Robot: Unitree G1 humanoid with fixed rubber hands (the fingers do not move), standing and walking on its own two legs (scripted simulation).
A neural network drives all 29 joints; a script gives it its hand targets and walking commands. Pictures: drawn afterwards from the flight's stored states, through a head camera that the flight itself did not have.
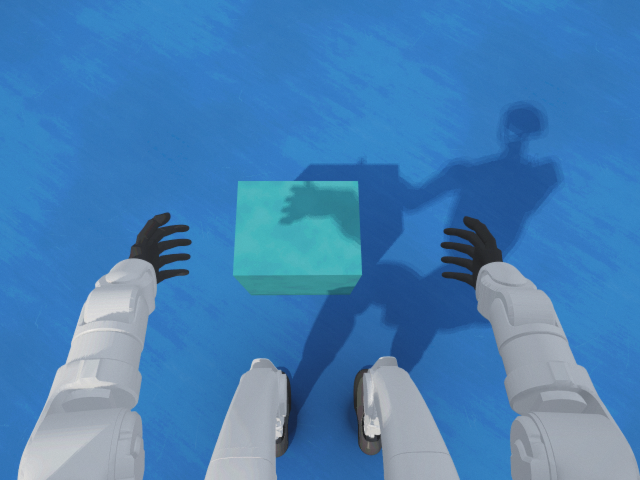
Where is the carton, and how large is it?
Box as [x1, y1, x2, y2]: [233, 181, 361, 294]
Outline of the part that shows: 238,181 233,275 250,294 349,294 361,275 357,181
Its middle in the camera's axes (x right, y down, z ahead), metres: -0.05 +0.00 +1.00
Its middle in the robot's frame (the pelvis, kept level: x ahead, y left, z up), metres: +0.53 +0.05 -0.55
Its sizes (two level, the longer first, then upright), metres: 0.281 0.225 0.270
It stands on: the floor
